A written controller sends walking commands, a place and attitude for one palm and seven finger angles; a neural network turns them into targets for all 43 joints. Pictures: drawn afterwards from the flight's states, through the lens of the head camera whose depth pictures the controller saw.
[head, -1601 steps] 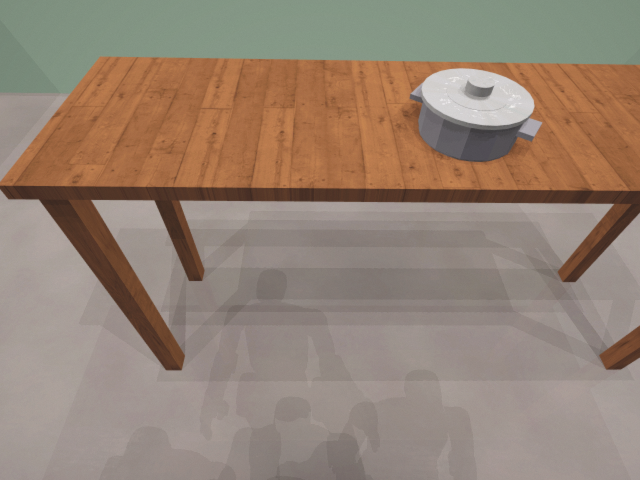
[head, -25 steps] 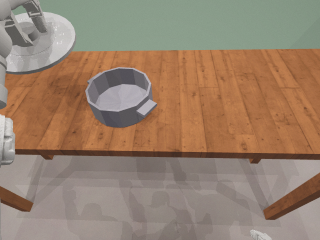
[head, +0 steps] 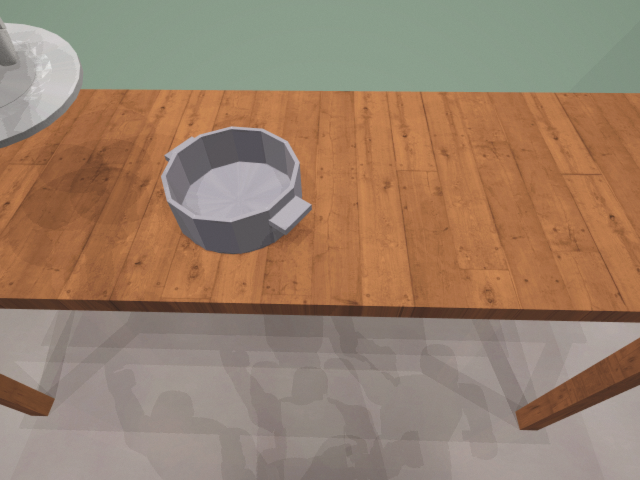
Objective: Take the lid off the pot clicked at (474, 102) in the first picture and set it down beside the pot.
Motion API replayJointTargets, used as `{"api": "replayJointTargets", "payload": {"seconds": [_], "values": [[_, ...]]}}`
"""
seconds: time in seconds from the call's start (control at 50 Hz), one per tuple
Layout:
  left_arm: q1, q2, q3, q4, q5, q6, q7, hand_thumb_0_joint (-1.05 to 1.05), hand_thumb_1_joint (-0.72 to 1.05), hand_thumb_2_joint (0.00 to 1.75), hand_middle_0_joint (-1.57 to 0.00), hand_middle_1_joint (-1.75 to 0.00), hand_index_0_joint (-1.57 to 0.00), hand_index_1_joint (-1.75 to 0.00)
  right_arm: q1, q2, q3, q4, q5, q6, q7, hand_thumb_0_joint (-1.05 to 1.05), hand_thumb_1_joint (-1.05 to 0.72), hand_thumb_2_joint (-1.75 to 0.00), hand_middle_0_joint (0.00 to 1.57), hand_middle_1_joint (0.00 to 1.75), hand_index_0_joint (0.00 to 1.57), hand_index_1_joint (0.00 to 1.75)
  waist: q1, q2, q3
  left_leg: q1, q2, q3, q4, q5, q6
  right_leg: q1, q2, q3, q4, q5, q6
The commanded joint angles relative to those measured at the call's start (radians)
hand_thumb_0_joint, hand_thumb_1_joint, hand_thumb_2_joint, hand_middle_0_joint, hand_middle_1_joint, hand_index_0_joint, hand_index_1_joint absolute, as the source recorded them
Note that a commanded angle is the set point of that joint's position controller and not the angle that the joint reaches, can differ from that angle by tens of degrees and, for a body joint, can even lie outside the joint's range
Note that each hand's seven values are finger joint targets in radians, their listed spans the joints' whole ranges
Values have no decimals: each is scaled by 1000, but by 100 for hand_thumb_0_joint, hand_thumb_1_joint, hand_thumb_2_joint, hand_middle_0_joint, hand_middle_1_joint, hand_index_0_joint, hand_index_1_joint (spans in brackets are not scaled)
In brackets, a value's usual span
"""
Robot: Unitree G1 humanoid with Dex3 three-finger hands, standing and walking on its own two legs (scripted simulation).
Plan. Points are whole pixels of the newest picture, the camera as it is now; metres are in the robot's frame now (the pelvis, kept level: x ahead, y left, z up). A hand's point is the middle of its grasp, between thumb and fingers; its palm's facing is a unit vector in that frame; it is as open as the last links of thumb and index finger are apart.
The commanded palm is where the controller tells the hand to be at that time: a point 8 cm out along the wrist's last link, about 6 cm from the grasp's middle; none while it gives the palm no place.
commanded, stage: move the lid sideways beside the pot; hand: left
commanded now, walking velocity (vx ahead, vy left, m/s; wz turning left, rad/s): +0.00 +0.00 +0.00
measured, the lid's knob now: out of the picture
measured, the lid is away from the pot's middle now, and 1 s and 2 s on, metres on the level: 0.23 0.24 0.24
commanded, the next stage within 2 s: lower the lid onto the table in 0.18 s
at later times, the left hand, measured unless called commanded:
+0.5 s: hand out of the picture +0.45 +0.32 +0.29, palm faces -0.21 -0.10 -0.97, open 7.0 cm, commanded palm +0.45 +0.33 +0.35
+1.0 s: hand out of the picture +0.45 +0.33 +0.25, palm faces -0.30 -0.13 -0.95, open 7.0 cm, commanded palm +0.46 +0.33 +0.31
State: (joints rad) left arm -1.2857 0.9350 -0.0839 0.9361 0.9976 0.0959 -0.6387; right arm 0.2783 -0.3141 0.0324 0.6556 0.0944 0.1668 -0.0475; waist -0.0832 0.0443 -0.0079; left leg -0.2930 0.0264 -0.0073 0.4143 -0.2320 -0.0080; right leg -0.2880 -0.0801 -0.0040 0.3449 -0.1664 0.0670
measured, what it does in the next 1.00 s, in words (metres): stands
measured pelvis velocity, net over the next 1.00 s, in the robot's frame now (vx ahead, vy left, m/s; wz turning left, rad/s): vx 0.00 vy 0.00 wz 0.00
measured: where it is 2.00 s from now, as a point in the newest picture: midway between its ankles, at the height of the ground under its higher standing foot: outside the picture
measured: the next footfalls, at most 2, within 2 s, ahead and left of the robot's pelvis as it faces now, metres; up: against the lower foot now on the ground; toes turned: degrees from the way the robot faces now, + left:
none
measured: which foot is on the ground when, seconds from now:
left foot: down 0.00-1.00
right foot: down 0.00-1.00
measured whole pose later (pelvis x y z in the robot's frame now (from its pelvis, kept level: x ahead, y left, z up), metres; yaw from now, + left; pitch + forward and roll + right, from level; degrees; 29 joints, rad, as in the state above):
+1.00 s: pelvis +0.00 +0.00 +0.00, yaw +0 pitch +6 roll -1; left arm -1.26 0.91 -0.11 1.06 0.99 0.11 -0.61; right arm 0.33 -0.32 0.03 0.70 0.10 0.12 -0.06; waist -0.10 0.04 0.00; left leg -0.31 0.03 -0.01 0.45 -0.25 -0.01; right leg -0.29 -0.07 -0.01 0.36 -0.17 0.07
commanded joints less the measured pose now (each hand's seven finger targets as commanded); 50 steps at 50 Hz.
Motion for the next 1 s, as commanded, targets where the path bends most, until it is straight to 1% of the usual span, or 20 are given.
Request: {"api": "replayJointTargets", "payload": {"seconds": [0.0, 0.06, 0.08, 0.16, 0.22, 0.28, 0.3, 0.36, 0.42, 0.5, 0.56, 0.6, 0.66, 0.68, 0.74, 0.82, 0.86, 0.88, 0.96, 0.98], "values": [[-558, 335, 114, -234, 15, -7, 57, 0, 67, 94, -85, -106, -92, -108, 14, -149, -53, -99, -9, -24, -15, 0, -90, -90, 20, 30, 20, 30, -5, 92, -437, 198, -67, 51, 11, 447, 88, 176, 110, -72, 14, 295, -86], [-496, 262, 50, -161, -1, -7, 51, 0, 67, 94, -85, -106, -92, -108, 46, -152, -53, -86, 1, -27, -16, 0, -90, -90, 20, 30, 20, 30, -19, 120, -393, 200, -60, 45, 10, 471, 82, 129, 113, -82, 1, 281, -89], [-573, 330, 95, -271, 6, -12, 57, 0, 67, 94, -85, -106, -92, -108, 33, -150, -51, -90, -4, -25, -12, 0, -90, -90, 20, 30, 20, 30, -3, 116, -439, 219, -57, 38, 4, 478, 79, 161, 115, -76, 9, 284, -84], [-517, 269, 73, -301, -11, -2, 58, 0, 67, 94, -85, -106, -92, -108, 40, -150, -60, -94, -2, -39, -10, 0, -90, -90, 20, 30, 20, 30, -9, 166, -465, 289, -54, 21, 32, 629, 83, 120, 120, -78, 11, 320, -90], [-477, 300, 107, -231, 1, 13, 50, 0, 67, 94, -85, -106, -92, -108, 23, -144, -53, -93, -5, -30, -6, 0, -90, -90, 20, 30, 20, 30, -5, 64, -409, 211, -60, 34, 18, 504, 83, 145, 114, -81, 13, 302, -83], [-565, 296, 85, -280, 6, 37, 54, 0, 67, 94, -85, -106, -92, -108, 15, -147, -54, -100, -2, -29, 5, 0, -90, -90, 20, 30, 20, 30, -3, 146, -436, 222, -66, 29, 9, 508, 76, 147, 117, -79, 22, 298, -89], [-568, 253, 59, -255, 7, 56, 50, 0, 67, 94, -85, -106, -92, -108, 10, -143, -55, -99, -3, -34, 3, 0, -90, -90, 20, 30, 20, 30, -12, 128, -430, 232, -67, 25, 18, 517, 81, 137, 119, -84, 21, 301, -90], [-466, 276, 82, -161, 7, 71, 53, 0, 67, 94, -85, -106, -92, -108, 39, -157, -54, -99, 0, -46, 5, 0, -90, -90, 20, 30, 20, 30, -8, 68, -413, 200, -66, 30, 21, 488, 77, 138, 115, -81, 22, 304, -88], [-552, 231, 36, -188, 18, 79, 51, 0, 67, 94, -85, -106, -92, -108, 17, -143, -50, -100, 0, -48, 0, 0, -90, -90, 20, 30, 20, 30, -17, 48, -390, 189, -66, 36, 4, 406, 79, 139, 112, -87, 21, 268, -83], [-576, 311, 99, -228, 32, 68, 66, 0, 67, 94, -85, -106, -92, -108, 17, -145, -51, -109, -9, -60, -6, 0, -90, -90, 20, 30, 20, 30, -6, 78, -463, 204, -75, 37, 17, 431, 87, 180, 113, -73, 33, 289, -85], [-476, 234, 41, -89, 11, 64, 59, 0, 67, 94, -85, -106, -92, -108, 53, -153, -50, -91, -1, -64, -9, 0, -90, -90, 20, 30, 20, 30, -19, 37, -376, 164, -70, 43, 9, 387, 80, 140, 113, -86, 20, 273, -83], [-524, 322, 100, -122, 31, 48, 65, 0, 67, 94, -85, -106, -92, -108, 31, -153, -47, -95, -9, -57, -10, 0, -90, -90, 20, 30, 20, 30, -10, 23, -398, 143, -78, 55, 11, 349, 85, 183, 110, -75, 31, 285, -80], [-509, 290, 74, -122, 13, 38, 68, 0, 67, 94, -85, -106, -92, -108, 55, -156, -55, -90, -3, -60, -12, 0, -90, -90, 20, 30, 20, 30, -15, 79, -414, 167, -71, 49, 17, 403, 84, 169, 110, -76, 29, 300, -82], [-543, 356, 120, -184, 31, 32, 76, 0, 67, 94, -85, -106, -92, -108, 50, -153, -54, -95, -10, -60, -10, 0, -90, -90, 20, 30, 20, 30, -5, 78, -454, 177, -74, 50, 20, 400, 84, 200, 112, -69, 39, 302, -78], [-506, 306, 81, -91, 19, 27, 68, 0, 67, 94, -85, -106, -92, -108, 51, -151, -52, -84, -4, -56, -14, 0, -90, -90, 20, 30, 20, 30, -18, 58, -379, 141, -73, 56, 13, 339, 85, 172, 111, -76, 28, 278, -78], [-574, 278, 56, -166, 8, 20, 75, 0, 67, 94, -85, -106, -92, -108, 59, -150, -56, -76, -1, -65, -20, 0, -90, -90, 20, 30, 20, 30, -28, 116, -408, 194, -69, 44, 16, 373, 90, 151, 117, -78, 22, 262, -80], [-478, 223, 26, -92, -6, 20, 73, 0, 67, 94, -85, -106, -92, -108, 87, -156, -60, -64, -1, -75, -23, 0, -90, -90, 20, 30, 20, 30, -37, 117, -385, 201, -68, 44, 25, 390, 89, 115, 123, -85, 13, 254, -84], [-526, 268, 54, -139, 2, 17, 78, 0, 67, 94, -85, -106, -92, -108, 79, -157, -57, -59, -4, -72, -21, 0, -90, -90, 20, 30, 20, 30, -30, 106, -395, 194, -67, 42, 18, 358, 84, 133, 123, -81, 15, 243, -80], [-480, 229, 35, -79, -13, 11, 77, 0, 67, 94, -85, -106, -92, -108, 93, -163, -60, -47, -4, -82, -25, 0, -90, -90, 20, 30, 20, 30, -36, 102, -376, 184, -68, 43, 23, 361, 87, 111, 123, -85, 15, 245, -86], [-546, 275, 57, -145, 1, 5, 84, 0, 67, 94, -85, -106, -92, -108, 84, -162, -56, -49, -8, -79, -23, 0, -90, -90, 20, 30, 20, 30, -33, 108, -409, 187, -69, 41, 16, 338, 83, 134, 124, -81, 20, 236, -82]]}}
